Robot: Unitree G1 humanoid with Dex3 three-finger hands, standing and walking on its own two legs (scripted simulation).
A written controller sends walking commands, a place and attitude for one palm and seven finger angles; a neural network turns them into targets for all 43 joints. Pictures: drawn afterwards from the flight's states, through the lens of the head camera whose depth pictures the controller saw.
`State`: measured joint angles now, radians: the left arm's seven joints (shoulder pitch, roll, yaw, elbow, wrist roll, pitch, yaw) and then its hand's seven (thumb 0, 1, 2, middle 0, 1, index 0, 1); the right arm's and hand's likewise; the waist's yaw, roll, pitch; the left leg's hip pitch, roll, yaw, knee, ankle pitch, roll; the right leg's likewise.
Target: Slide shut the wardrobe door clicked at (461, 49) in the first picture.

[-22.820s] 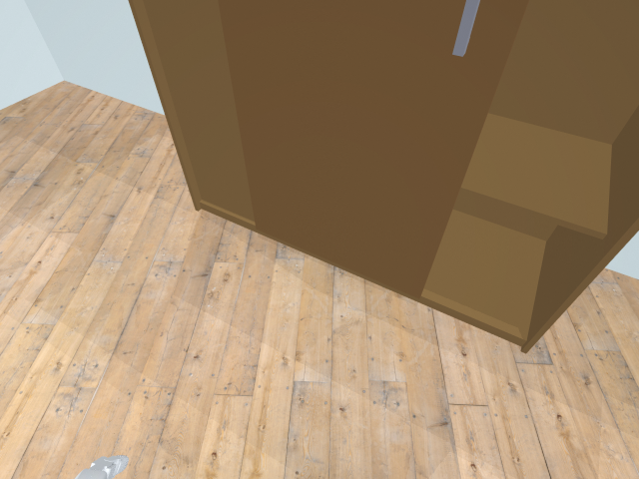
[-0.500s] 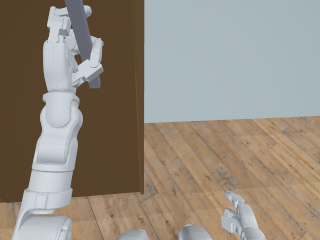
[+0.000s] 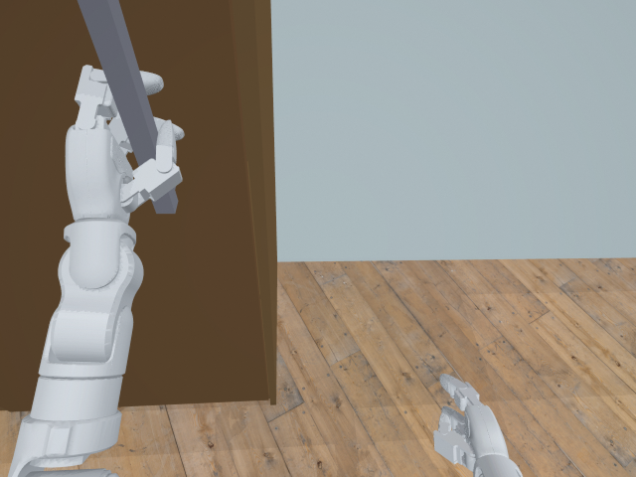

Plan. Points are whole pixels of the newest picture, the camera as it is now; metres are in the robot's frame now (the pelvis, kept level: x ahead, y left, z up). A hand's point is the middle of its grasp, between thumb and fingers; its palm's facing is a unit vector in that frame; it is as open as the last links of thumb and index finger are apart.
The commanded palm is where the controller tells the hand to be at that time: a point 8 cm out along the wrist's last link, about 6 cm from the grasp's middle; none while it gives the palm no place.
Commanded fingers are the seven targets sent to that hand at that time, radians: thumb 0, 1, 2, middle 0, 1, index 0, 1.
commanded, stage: stop walking and hold the door there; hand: left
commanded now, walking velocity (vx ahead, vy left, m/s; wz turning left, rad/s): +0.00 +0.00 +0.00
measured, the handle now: (143, 108) +0.38 +0.23 +0.26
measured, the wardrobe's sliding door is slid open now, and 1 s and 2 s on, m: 0.00 0.00 0.00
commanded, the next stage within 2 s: loosen the grip on the handle in 0.38 s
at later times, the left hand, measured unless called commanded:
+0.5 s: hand (170, 158) +0.35 +0.20 +0.23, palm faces +0.41 -0.90 -0.13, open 6.8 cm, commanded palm +0.30 +0.24 +0.21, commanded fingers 0.00 0.66 0.78 -0.45 -1.40 -0.45 -1.40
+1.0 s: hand (165, 157) +0.35 +0.21 +0.23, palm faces +0.45 -0.89 -0.07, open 13.9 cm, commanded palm +0.30 +0.25 +0.22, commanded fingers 0.00 -0.55 0.20 -0.25 -1.15 -0.25 -1.15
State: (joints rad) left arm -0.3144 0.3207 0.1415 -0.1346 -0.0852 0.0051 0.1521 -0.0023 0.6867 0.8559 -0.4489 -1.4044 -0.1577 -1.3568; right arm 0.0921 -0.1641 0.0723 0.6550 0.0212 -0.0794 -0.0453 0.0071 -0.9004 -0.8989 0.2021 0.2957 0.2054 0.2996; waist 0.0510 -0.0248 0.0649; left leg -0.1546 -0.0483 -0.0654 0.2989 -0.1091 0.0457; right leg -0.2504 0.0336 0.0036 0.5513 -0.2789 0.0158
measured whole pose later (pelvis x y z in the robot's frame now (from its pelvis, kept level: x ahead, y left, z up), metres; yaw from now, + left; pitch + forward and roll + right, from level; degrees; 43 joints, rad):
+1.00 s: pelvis +0.02 -0.03 -0.02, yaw +0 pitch -1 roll +0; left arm -0.27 0.30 0.26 -0.05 -0.07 -0.06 0.20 -0.01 -0.48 0.24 -0.49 -1.39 -0.30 -1.24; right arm 0.18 -0.24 0.03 0.74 -0.02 -0.11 -0.09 0.01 -0.90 -0.90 0.20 0.30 0.21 0.30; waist 0.05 0.02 0.00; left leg -0.24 -0.04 -0.05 0.52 -0.27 0.02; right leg -0.20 0.06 0.00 0.51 -0.28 -0.05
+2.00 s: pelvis +0.01 -0.02 -0.01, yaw -1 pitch -3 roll +0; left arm -0.05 0.34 0.43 -0.17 -0.18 -0.05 0.09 -0.01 -0.55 0.20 -0.25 -1.15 -0.26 -1.15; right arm 0.19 -0.24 0.03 0.73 0.01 -0.12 -0.12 0.01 -0.90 -0.90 0.20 0.30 0.21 0.30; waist 0.04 0.05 -0.01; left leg -0.20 -0.03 -0.03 0.51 -0.25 0.02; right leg -0.18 0.06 0.01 0.50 -0.26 -0.04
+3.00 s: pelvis +0.01 -0.02 -0.01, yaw +1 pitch -7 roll -1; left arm 0.19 0.39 0.47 -0.44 -0.41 0.47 -0.19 -0.01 -0.55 0.20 -0.25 -1.15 -0.26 -1.15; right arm 0.11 -0.25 0.10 0.67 0.09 -0.19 -0.13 0.01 -0.90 -0.90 0.20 0.30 0.21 0.30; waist 0.10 0.07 -0.04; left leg -0.13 -0.04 -0.07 0.49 -0.24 0.02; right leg -0.08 0.05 -0.02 0.45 -0.25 -0.04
